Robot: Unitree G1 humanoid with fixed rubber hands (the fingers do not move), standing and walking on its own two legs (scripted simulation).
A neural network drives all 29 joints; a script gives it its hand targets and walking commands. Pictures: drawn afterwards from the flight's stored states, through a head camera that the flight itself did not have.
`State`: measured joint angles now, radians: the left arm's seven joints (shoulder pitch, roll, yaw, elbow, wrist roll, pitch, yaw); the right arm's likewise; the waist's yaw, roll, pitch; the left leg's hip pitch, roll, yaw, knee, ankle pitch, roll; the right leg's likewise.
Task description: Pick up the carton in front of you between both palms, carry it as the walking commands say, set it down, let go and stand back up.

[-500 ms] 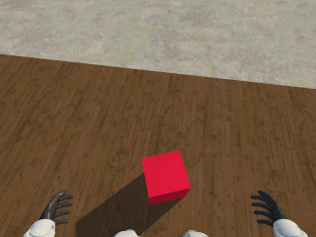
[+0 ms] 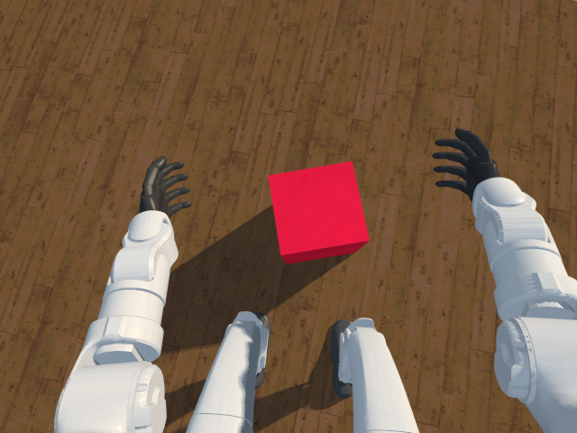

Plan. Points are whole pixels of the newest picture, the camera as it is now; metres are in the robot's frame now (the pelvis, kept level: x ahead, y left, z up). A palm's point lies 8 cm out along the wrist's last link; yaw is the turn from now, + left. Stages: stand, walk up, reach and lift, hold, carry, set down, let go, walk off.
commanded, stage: reach and lift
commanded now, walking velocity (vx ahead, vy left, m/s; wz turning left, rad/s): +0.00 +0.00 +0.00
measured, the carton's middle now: (315, 218) +0.49 -0.01 -0.55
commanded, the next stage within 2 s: none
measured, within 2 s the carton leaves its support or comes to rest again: leaves its support in 1.96 s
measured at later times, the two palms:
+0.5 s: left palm (210, 182) +0.46 +0.19 -0.19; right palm (426, 149) +0.54 -0.19 -0.19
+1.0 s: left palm (234, 216) +0.45 +0.19 -0.42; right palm (391, 196) +0.52 -0.18 -0.42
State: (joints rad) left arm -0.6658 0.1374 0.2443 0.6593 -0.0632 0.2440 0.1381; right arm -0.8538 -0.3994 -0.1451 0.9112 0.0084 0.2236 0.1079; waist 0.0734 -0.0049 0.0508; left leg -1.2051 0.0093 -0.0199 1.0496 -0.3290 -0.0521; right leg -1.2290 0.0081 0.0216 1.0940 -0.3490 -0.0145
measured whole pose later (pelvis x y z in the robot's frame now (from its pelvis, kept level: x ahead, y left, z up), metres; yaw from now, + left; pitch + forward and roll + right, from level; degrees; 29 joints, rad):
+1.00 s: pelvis -0.04 +0.01 -0.26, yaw +4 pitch +43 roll +5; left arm -1.23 0.13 0.26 0.87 -0.17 0.12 0.22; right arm -1.47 -0.53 -0.01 1.17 0.15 0.11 0.03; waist 0.06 0.03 0.21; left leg -2.22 -0.06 -0.01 1.97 -0.50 -0.09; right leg -2.26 0.03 0.09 2.03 -0.51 0.02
